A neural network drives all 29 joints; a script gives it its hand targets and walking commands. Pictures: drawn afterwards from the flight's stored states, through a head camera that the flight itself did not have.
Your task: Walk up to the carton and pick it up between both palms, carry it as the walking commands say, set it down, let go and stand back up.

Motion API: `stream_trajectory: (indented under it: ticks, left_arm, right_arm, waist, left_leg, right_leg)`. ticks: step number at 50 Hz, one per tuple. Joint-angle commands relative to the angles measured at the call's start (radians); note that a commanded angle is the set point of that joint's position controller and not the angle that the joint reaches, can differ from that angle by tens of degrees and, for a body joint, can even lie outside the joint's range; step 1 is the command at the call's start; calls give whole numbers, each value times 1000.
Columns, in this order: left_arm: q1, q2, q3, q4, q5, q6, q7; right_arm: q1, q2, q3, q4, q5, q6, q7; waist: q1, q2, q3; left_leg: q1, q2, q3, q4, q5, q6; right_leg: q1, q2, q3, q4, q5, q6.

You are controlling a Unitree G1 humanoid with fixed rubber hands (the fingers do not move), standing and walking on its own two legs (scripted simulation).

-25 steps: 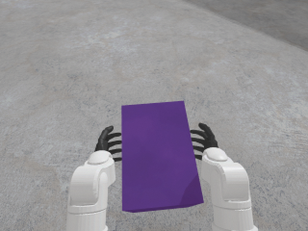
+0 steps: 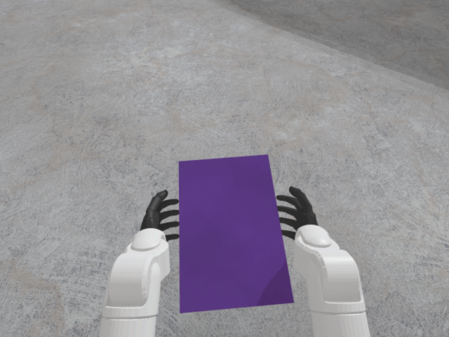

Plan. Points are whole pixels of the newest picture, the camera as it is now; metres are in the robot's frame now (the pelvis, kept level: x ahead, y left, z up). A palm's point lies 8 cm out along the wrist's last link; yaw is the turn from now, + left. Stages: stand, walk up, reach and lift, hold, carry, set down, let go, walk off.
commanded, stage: carry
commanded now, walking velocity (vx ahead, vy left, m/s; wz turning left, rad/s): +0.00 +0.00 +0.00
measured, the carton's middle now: (229, 237) +0.32 -0.01 -0.02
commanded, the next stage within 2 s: none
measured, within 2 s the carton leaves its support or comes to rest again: neither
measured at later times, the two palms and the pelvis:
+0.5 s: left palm (176, 121) +0.58 +0.11 +0.05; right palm (282, 114) +0.60 -0.15 +0.06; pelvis +0.30 -0.02 -0.01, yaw -2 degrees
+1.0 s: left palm (191, 55) +0.87 +0.08 +0.06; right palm (275, 53) +0.87 -0.17 +0.07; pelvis +0.58 -0.03 +0.00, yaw -5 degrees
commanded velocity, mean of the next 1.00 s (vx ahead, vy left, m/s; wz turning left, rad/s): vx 0.00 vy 0.00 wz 0.00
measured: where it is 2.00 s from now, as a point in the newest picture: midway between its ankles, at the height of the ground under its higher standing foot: (219, 167)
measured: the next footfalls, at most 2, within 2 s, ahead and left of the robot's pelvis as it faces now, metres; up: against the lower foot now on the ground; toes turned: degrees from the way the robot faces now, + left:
left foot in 0.02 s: +0.05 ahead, +0.10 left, +0.00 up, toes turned +5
right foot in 0.22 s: +0.14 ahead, -0.10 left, +0.00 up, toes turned -7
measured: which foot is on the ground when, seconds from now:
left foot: up 0.00-0.00, down 0.02-0.24, up 0.26-0.46, down 0.48-0.72, up 0.74-0.86, down 0.88-1.00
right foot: down 0.00-0.04, up 0.06-0.20, down 0.22-0.48, up 0.50-0.66, down 0.68-0.90, up 0.92-1.00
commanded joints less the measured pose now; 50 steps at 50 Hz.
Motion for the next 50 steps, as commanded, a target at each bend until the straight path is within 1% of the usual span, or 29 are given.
stream_trajectory:
  ticks: [1, 2, 3, 5, 7, 10, 11, 13, 14, 16, 18, 20, 23, 24, 25, 26, 28, 30, 33, 34, 35, 36, 37, 40, 43, 44, 45, 46, 50]
  left_arm:
    - [-263, -879, -422, -108, -216, -86, -209]
    - [-335, -960, -563, -361, -317, -70, -214]
    - [-439, -981, -603, -428, -349, -46, -207]
    - [-337, -955, -576, -350, -332, -8, -201]
    - [-348, -926, -542, -374, -330, 5, -192]
    - [-217, -918, -490, -310, -305, 22, -185]
    - [-219, -943, -483, -325, -302, 19, -178]
    - [-159, -844, -363, -84, -189, -7, -176]
    - [-163, -789, -303, -11, -144, -33, -172]
    - [-281, -864, -392, -156, -191, -88, -180]
    - [-303, -941, -464, -264, -237, -97, -177]
    - [-229, -839, -389, -113, -184, -97, -175]
    - [-272, -906, -527, -302, -280, -87, -192]
    - [-333, -890, -555, -324, -288, -76, -200]
    - [-379, -889, -586, -350, -303, -62, -211]
    - [-383, -931, -629, -404, -344, -35, -205]
    - [-299, -876, -536, -274, -297, -19, -207]
    - [-332, -889, -516, -354, -313, -35, -205]
    - [-248, -952, -507, -308, -298, -35, -200]
    - [-285, -957, -517, -343, -302, -29, -193]
    - [-195, -879, -417, -188, -218, -35, -182]
    - [-187, -811, -336, 1, -146, -44, -182]
    - [-242, -829, -367, -96, -167, -61, -179]
    - [-250, -857, -374, -100, -160, -86, -179]
    - [-263, -847, -395, -55, -168, -114, -193]
    - [-331, -889, -470, -182, -220, -125, -199]
    - [-380, -854, -470, -121, -201, -121, -213]
    - [-420, -947, -582, -317, -289, -106, -213]
    - [-348, -860, -456, -131, -231, -88, -210]
  right_arm:
    - [-295, 910, 453, -72, 217, -90, 180]
    - [-293, 1006, 552, -272, 284, -78, 171]
    - [-301, 1001, 526, -273, 283, -56, 157]
    - [-254, 972, 499, -270, 259, -28, 137]
    - [-251, 984, 502, -253, 257, 2, 130]
    - [-249, 948, 516, -288, 268, 19, 124]
    - [-273, 985, 544, -319, 297, 23, 128]
    - [-344, 860, 507, -205, 255, 7, 146]
    - [-335, 806, 457, -104, 231, -15, 158]
    - [-378, 868, 497, -154, 275, -72, 178]
    - [-401, 941, 541, -253, 315, -88, 171]
    - [-276, 846, 442, -61, 229, -85, 162]
    - [-238, 926, 501, -200, 238, -87, 160]
    - [-224, 932, 491, -175, 221, -80, 160]
    - [-198, 905, 455, -159, 200, -82, 153]
    - [-231, 960, 501, -255, 252, -62, 142]
    - [-232, 915, 466, -181, 216, -37, 136]
    - [-264, 942, 497, -242, 258, -37, 140]
    - [-317, 981, 545, -306, 290, -36, 150]
    - [-307, 999, 558, -309, 301, -25, 148]
    - [-312, 895, 529, -246, 270, -24, 151]
    - [-353, 807, 455, -118, 216, -34, 162]
    - [-376, 821, 473, -152, 251, -41, 173]
    - [-376, 863, 485, -107, 270, -72, 184]
    - [-341, 863, 440, -31, 224, -108, 186]
    - [-316, 919, 471, -83, 236, -108, 192]
    - [-258, 867, 390, 32, 167, -119, 190]
    - [-295, 947, 480, -169, 249, -115, 178]
    - [-296, 864, 390, -51, 184, -90, 172]
  waist:
    - [-26, -93, -411]
    - [-47, 34, -508]
    - [-48, 368, -471]
    - [-43, 324, -428]
    - [-38, 214, -309]
    - [-14, 161, -387]
    - [9, 76, -448]
    - [30, -335, -468]
    - [28, -246, -447]
    - [38, -42, -301]
    - [53, -55, -310]
    - [47, -102, -348]
    - [-18, -59, -422]
    - [-56, 31, -540]
    - [-45, 349, -540]
    - [-29, 337, -499]
    - [-29, 202, -395]
    - [-34, 185, -367]
    - [-7, 151, -429]
    - [0, 130, -468]
    - [13, -59, -551]
    - [33, -243, -508]
    - [37, -211, -442]
    - [40, -106, -318]
    - [5, -85, -383]
    - [-30, -61, -456]
    - [-46, 174, -477]
    - [-43, 438, -452]
    - [-27, 228, -293]
  left_leg:
    - [250, -45, 80, -298, 421, 41]
    - [539, 146, -136, -274, 1081, 147]
    - [744, 339, -386, -243, 1759, 296]
    - [843, 354, -380, -215, 1776, 290]
    - [750, 336, -345, -204, 1492, 211]
    - [610, 229, -77, -143, 1425, 112]
    - [453, 186, -10, -47, 1243, 53]
    - [-132, -13, -23, 303, -100, -41]
    - [-212, 5, -81, 305, -183, -28]
    - [-413, 8, -53, 238, -220, -11]
    - [-504, -6, -3, 190, -167, -10]
    - [-395, -35, 30, 57, -28, 7]
    - [241, -61, 61, -294, 431, 63]
    - [581, 110, -120, -297, 1052, 144]
    - [741, 361, -451, -245, 1790, 334]
    - [760, 371, -446, -219, 1916, 341]
    - [666, 350, -400, -257, 1506, 306]
    - [781, 309, -309, -164, 1560, 228]
    - [522, 220, -109, -178, 1375, 108]
    - [402, 184, -74, -137, 1155, 61]
    - [266, 112, -24, 14, 861, 12]
    - [-28, 24, -8, 171, 197, -20]
    - [-208, -7, -49, 184, -169, -17]
    - [-385, 4, -16, 41, -129, -10]
    - [38, -39, 52, -225, 214, 18]
    - [372, 28, -4, -318, 603, 66]
    - [617, 218, -226, -193, 1462, 186]
    - [761, 335, -340, -199, 1959, 274]
    - [738, 273, -218, -183, 1610, 155]
  right_leg:
    - [165, -133, 41, 252, 1711, -1]
    - [-65, -94, 39, 406, 1177, 73]
    - [-391, 98, 61, 636, 84, 98]
    - [-620, 91, 169, 608, -109, 79]
    - [-682, 28, 239, 385, -175, 65]
    - [-326, 75, -10, -113, 233, 62]
    - [-56, 80, -21, -227, 547, 45]
    - [455, -250, 376, -27, 2018, -157]
    - [497, -301, 395, -3, 2109, -185]
    - [515, -283, 407, -24, 1869, -175]
    - [622, -255, 364, 6, 1832, -138]
    - [574, -208, 280, 1, 1779, -102]
    - [144, -115, 89, 211, 1663, 4]
    - [-67, -86, 60, 425, 1228, 60]
    - [-346, 131, 80, 686, 59, 113]
    - [-432, 111, 186, 741, -54, 77]
    - [-517, 56, 226, 515, -58, 78]
    - [-647, 40, 165, 243, -115, 88]
    - [-201, 59, 16, -125, 297, 51]
    - [-14, 40, 25, -183, 546, 25]
    - [199, -90, 155, -53, 1213, -54]
    - [410, -229, 307, 17, 1839, -175]
    - [507, -302, 372, 16, 1988, -234]
    - [541, -258, 330, 3, 1779, -159]
    - [283, -164, 124, 109, 1705, -51]
    - [61, -129, 62, 231, 1435, -9]
    - [-226, -27, 25, 442, 873, 73]
    - [-465, 120, 72, 580, -35, 76]
    - [-552, 55, 46, 108, -4, 56]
